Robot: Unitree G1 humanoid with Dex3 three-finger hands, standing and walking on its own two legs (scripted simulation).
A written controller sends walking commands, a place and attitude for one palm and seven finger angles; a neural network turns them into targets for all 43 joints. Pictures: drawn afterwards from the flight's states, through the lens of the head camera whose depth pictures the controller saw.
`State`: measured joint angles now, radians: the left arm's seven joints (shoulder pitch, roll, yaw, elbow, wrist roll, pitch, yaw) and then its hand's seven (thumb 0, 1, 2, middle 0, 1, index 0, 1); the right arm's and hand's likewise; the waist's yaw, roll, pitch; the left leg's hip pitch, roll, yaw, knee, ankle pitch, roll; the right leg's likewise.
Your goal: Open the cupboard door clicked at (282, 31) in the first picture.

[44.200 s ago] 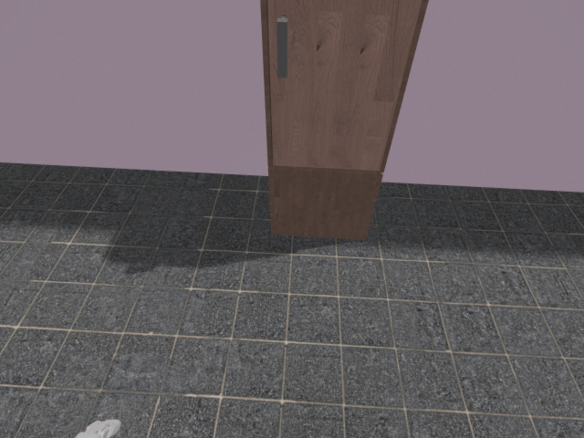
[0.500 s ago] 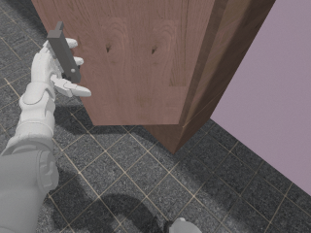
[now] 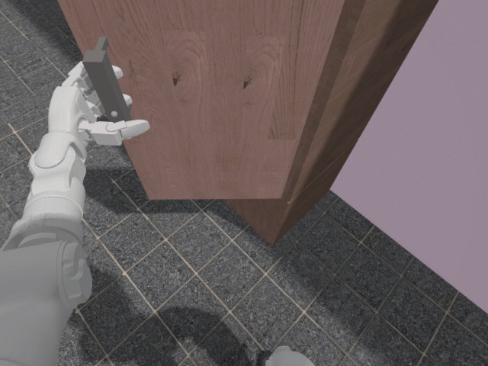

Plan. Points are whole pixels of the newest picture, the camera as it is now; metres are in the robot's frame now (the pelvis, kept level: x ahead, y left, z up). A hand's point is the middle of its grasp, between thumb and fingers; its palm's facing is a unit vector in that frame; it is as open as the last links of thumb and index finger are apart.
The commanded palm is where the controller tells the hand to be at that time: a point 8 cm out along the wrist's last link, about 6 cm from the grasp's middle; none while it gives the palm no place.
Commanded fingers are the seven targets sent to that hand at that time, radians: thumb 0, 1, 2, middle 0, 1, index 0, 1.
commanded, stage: close the thumb around the handle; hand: left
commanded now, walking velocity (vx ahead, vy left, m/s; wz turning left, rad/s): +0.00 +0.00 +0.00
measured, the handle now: (113, 87) +0.55 +0.19 +0.12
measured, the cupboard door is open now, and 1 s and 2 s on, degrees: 48 66 91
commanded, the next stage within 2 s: pull the door open along its arc in 0.38 s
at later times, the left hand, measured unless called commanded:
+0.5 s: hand (119, 115) +0.48 +0.17 +0.12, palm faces -0.03 -1.00 -0.02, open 6.5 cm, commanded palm +0.46 +0.22 +0.12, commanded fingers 0.00 0.90 0.90 -0.40 -1.35 -0.40 -1.35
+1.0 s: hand (127, 169) +0.38 +0.15 +0.12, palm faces -0.08 -1.00 +0.00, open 6.9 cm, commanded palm +0.32 +0.22 +0.12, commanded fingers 0.00 0.90 0.90 -0.40 -1.35 -0.40 -1.35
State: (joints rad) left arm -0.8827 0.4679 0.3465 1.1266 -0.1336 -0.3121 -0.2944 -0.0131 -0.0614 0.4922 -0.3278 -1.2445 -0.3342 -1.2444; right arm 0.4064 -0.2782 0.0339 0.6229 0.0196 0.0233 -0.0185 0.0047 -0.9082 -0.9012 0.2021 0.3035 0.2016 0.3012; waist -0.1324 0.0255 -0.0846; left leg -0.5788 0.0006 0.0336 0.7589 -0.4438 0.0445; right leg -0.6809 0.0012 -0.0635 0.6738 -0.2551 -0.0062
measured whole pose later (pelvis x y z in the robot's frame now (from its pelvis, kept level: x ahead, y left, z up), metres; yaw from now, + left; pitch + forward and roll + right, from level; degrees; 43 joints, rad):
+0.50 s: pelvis +0.00 +0.00 +0.00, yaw +0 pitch +15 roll -2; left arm -0.89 0.45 0.33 1.14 -0.12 -0.32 -0.26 0.00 0.64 0.81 -0.28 -1.31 -0.30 -1.31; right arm 0.42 -0.27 0.03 0.64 0.02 0.02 -0.01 0.00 -0.91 -0.90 0.20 0.30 0.20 0.30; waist -0.13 0.04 -0.08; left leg -0.58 0.00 0.03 0.76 -0.44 0.04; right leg -0.68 0.00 -0.06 0.68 -0.26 -0.01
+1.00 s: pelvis +0.01 -0.01 +0.01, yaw -2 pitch +10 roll -1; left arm -0.28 0.26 0.25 0.43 -0.24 -0.18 -0.25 0.00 0.62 0.71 -0.30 -1.32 -0.27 -1.29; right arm 0.33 -0.27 0.02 0.53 0.05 0.02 0.00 0.01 -0.91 -0.90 0.20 0.30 0.20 0.30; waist -0.06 0.05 -0.12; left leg -0.39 0.01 0.08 0.64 -0.41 0.03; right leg -0.54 0.02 -0.02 0.61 -0.24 -0.02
